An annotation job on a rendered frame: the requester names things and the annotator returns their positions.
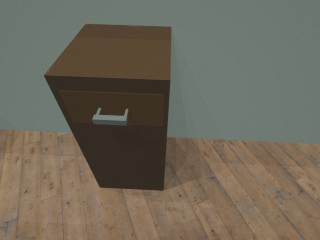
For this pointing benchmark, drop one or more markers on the drawer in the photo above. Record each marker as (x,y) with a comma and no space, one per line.
(143,108)

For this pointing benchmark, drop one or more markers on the handle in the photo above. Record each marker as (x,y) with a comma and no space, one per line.
(110,119)

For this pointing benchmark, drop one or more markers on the cabinet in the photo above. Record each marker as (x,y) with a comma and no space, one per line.
(121,59)

